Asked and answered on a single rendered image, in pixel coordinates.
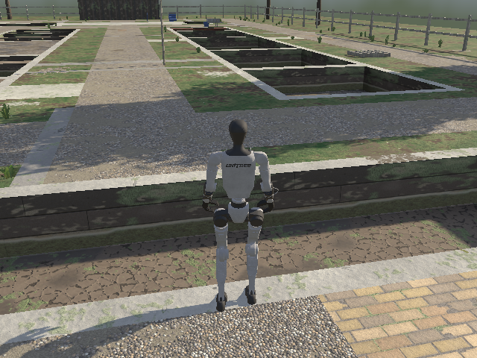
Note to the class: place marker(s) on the robot right upper arm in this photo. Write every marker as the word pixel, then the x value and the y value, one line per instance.
pixel 264 169

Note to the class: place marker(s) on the left robot forearm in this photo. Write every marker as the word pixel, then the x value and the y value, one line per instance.
pixel 207 196

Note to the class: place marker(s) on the left robot thigh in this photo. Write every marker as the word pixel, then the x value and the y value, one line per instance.
pixel 220 219

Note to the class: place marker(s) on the right robot forearm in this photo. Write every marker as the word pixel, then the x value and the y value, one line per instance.
pixel 269 196

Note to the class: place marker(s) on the robot left upper arm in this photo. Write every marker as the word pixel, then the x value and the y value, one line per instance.
pixel 211 172

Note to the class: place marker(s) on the robot right shin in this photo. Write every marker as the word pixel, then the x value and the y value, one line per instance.
pixel 252 267

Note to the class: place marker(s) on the robot right hand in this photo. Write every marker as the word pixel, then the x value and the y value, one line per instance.
pixel 264 202

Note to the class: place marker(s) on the robot left hand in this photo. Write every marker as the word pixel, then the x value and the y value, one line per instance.
pixel 207 208

